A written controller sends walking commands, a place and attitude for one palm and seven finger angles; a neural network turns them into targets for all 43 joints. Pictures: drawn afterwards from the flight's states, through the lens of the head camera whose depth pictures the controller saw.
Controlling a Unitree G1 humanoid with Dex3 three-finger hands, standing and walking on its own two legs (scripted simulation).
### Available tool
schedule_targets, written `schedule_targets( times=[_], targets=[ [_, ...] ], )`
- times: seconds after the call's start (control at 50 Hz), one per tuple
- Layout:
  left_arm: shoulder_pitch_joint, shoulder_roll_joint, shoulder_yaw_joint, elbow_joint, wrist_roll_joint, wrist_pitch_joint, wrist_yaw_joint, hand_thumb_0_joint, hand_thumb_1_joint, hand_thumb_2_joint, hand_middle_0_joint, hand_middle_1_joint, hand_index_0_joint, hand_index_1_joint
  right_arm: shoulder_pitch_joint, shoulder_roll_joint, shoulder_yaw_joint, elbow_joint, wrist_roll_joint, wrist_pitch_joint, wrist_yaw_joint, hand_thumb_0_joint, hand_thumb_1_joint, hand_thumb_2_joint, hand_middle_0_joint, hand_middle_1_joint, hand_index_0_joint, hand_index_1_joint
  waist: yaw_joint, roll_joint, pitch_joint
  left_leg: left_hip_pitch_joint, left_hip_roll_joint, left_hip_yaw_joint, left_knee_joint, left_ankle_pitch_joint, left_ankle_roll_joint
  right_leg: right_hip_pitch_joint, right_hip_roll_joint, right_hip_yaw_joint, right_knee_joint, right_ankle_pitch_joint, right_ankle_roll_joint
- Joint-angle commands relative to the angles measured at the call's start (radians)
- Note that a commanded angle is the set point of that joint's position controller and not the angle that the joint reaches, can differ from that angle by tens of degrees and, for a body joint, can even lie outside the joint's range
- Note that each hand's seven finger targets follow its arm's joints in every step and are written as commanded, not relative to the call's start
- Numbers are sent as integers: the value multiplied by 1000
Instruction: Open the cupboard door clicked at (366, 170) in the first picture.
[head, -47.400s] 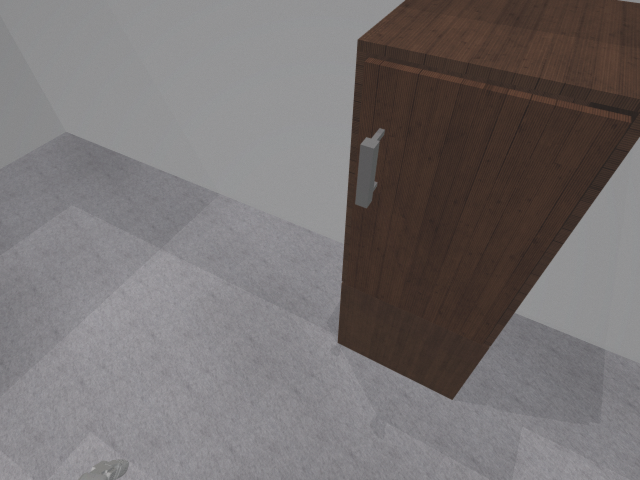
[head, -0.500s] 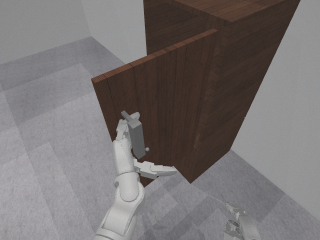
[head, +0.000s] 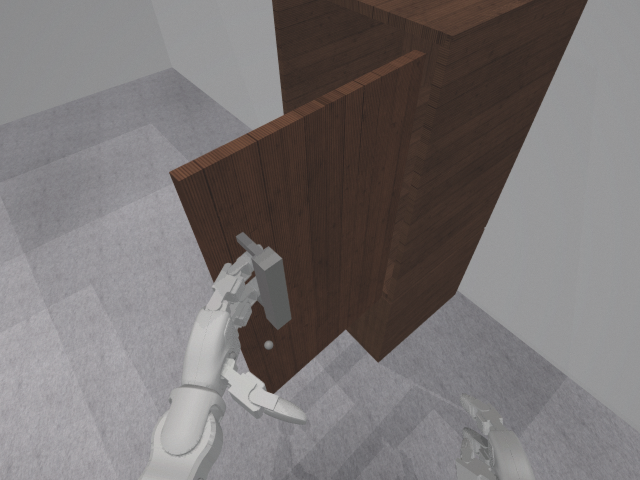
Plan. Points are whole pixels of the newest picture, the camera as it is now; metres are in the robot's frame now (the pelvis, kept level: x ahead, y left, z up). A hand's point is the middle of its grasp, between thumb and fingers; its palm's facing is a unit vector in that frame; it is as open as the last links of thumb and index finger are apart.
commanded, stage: slide the hand sideways off the handle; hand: left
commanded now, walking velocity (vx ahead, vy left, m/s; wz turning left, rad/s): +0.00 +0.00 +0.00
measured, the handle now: (262, 281) +0.33 +0.10 +0.08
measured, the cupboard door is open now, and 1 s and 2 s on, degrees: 93 93 93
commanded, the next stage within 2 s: draw the hand back to the body in 0.66 s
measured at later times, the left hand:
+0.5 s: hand (219, 381) +0.21 +0.12 +0.07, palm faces -0.02 -1.00 -0.05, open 16.3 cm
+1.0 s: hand (181, 389) +0.19 +0.15 +0.10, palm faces -0.02 -1.00 -0.07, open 16.3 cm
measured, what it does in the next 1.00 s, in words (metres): stands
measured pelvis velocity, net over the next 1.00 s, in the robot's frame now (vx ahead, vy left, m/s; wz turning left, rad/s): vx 0.01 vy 0.00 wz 0.02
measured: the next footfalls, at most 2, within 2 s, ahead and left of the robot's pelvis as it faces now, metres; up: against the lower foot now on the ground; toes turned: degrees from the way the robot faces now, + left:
none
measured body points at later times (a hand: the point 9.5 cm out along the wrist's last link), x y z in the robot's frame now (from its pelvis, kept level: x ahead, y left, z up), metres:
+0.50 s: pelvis +0.01 -0.01 -0.01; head +0.05 -0.03 +0.44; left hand +0.21 +0.18 +0.08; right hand +0.21 -0.23 -0.09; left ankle +0.00 +0.13 -0.70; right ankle +0.02 -0.12 -0.70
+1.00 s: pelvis +0.01 +0.00 -0.02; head +0.02 -0.01 +0.43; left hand +0.19 +0.21 +0.10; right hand +0.20 -0.20 -0.08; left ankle +0.00 +0.13 -0.70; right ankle +0.02 -0.12 -0.70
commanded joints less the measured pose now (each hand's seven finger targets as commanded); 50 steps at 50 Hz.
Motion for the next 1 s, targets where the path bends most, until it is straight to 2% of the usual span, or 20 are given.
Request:
schedule_targets(
  times=[0.0,0.12,0.14,0.2,0.22,0.26,0.28,0.34,0.4,0.48,0.52,0.56,0.68,0.72,0.74,0.78,0.82,0.86,0.92,0.98],
  targets=[
    [-66,31,62,-293,-30,-71,-19,0,-500,300,-150,-300,-150,-300,-94,-93,-43,-176,1,-72,-16,0,-900,-900,200,300,200,300,3,-81,-162,-9,-48,-12,-113,158,31,129,40,-3,-131,183,-23],
    [79,63,100,-359,-53,-96,-68,0,-500,300,-150,-300,-150,-300,-67,-96,-51,-181,2,-98,-22,0,-900,-900,200,300,200,300,8,-70,-196,-18,-53,-13,-79,213,31,146,38,3,-97,270,-20],
    [105,72,111,-362,-58,-98,-78,0,-500,300,-150,-300,-150,-300,-64,-98,-53,-185,5,-100,-23,0,-900,-900,200,300,200,300,5,-88,-187,-27,-53,-11,-71,212,32,139,38,4,-98,274,-17],
    [121,103,143,-383,-73,-109,-107,0,-500,300,-150,-300,-150,-300,-62,-103,-55,-186,7,-108,-30,0,-900,-900,200,300,200,300,0,-76,-171,-49,-56,-11,-50,206,32,127,35,18,-94,269,-15],
    [135,90,130,-390,-78,-111,-118,0,-500,300,-150,-300,-150,-300,-61,-102,-53,-190,7,-112,-30,0,-900,-900,200,300,200,300,1,-70,-168,-52,-57,-13,-47,204,32,124,35,16,-89,267,-15],
    [159,112,162,-394,-93,-119,-134,0,-500,300,-150,-300,-150,-300,-52,-106,-58,-189,9,-120,-34,0,-900,-900,200,300,200,300,3,-75,-186,-55,-57,-15,-36,216,30,125,37,15,-77,279,-15],
    [198,100,152,-392,-100,-117,-144,0,-500,300,-150,-300,-150,-300,-51,-107,-58,-195,11,-122,-34,0,-900,-900,200,300,200,300,2,-79,-181,-61,-57,-15,-33,216,31,124,40,15,-79,274,-14],
    [213,140,201,-397,-120,-123,-164,0,-500,300,-150,-300,-150,-300,-47,-112,-60,-197,13,-127,-39,0,-900,-900,200,300,200,300,2,-100,-176,-93,-58,-16,-12,197,30,123,33,35,-84,253,-9],
    [212,157,225,-405,-133,-126,-177,0,-500,300,-150,-300,-150,-300,-48,-113,-60,-198,17,-132,-43,0,-900,-900,200,300,200,300,1,-68,-164,-104,-57,-18,-2,180,28,101,34,39,-81,210,-12],
    [280,156,232,-431,-155,-138,-204,0,-500,300,-150,-300,-150,-300,-43,-114,-66,-206,22,-142,-45,0,-900,-900,200,300,200,300,10,-63,-203,-95,-58,-21,6,219,29,122,38,27,-58,262,-14],
    [304,158,235,-437,-164,-138,-218,0,-500,300,-150,-300,-150,-300,-42,-114,-68,-209,25,-144,-44,0,-900,-900,200,300,200,300,7,-64,-194,-103,-58,-22,8,217,29,113,37,24,-53,271,-10],
    [316,159,228,-452,-165,-138,-226,0,-500,300,-150,-300,-150,-300,-46,-113,-67,-215,28,-145,-45,0,-900,-900,200,300,200,300,6,-34,-172,-103,-57,-24,4,205,29,85,43,10,-45,242,-14],
    [303,160,228,-459,-170,-137,-225,0,-500,300,-150,-300,-150,-300,-46,-119,-68,-219,29,-154,-49,0,-900,-900,200,300,200,300,-1,-64,-139,-126,-54,-32,17,160,29,42,48,7,-44,156,-16],
    [300,159,224,-467,-166,-138,-222,0,-500,300,-150,-300,-150,-300,-42,-120,-66,-222,29,-157,-49,0,-900,-900,200,300,200,300,0,-39,-150,-125,-54,-34,18,149,27,33,48,3,-36,136,-18],
    [299,151,213,-476,-165,-136,-220,0,-500,300,-150,-300,-150,-300,-42,-119,-64,-228,28,-158,-49,0,-900,-900,200,300,200,300,0,-42,-151,-127,-53,-37,14,141,27,29,48,-4,-31,127,-17],
    [273,207,265,-502,-160,-131,-205,0,-500,300,-150,-300,-150,-300,-44,-120,-64,-221,30,-157,-54,0,-900,-900,200,300,200,300,10,-20,-173,-115,-51,-37,9,139,28,42,51,0,-35,112,-22],
    [264,197,253,-543,-160,-122,-199,0,-500,300,-150,-300,-150,-300,-48,-114,-57,-230,34,-161,-54,0,-900,-900,200,300,200,300,12,23,-183,-89,-51,-41,-10,141,28,49,50,-13,-29,121,-23],
    [297,196,265,-546,-167,-102,-196,0,-500,300,-150,-300,-150,-300,-47,-112,-55,-230,38,-163,-55,0,-900,-900,200,300,200,300,20,13,-189,-76,-48,-43,-25,158,26,65,54,-24,-33,142,-23],
    [274,189,264,-519,-176,-59,-201,0,-500,300,-150,-300,-150,-300,-60,-115,-48,-219,42,-164,-59,0,-900,-900,200,300,200,300,7,-16,-126,-78,-43,-48,-45,120,27,50,58,-29,-63,102,-17],
    [277,217,303,-509,-186,-21,-208,0,-500,300,-150,-300,-150,-300,-67,-119,-44,-209,42,-168,-65,0,-900,-900,200,300,200,300,15,-22,-112,-72,-43,-47,-60,107,29,73,55,-22,-94,75,-17]
  ],
)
